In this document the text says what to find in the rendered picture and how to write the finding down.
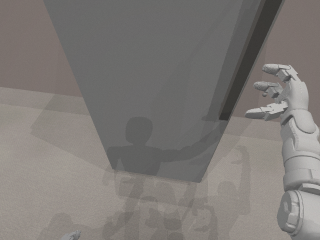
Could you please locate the robot left hand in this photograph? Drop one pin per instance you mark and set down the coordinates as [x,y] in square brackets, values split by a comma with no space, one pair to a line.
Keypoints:
[72,236]

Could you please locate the fridge door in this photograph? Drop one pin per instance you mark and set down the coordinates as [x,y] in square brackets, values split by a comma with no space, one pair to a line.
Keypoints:
[153,75]

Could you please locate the right robot upper arm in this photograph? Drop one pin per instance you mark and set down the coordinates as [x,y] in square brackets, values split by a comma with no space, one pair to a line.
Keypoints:
[299,215]

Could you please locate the robot right hand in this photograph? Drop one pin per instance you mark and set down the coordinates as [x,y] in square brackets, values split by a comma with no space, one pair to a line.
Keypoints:
[295,95]

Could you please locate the handle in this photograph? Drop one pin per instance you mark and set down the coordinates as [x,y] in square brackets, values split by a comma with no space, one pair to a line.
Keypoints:
[261,24]

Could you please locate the right robot forearm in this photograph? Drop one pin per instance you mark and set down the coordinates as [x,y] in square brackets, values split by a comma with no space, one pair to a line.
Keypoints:
[300,152]

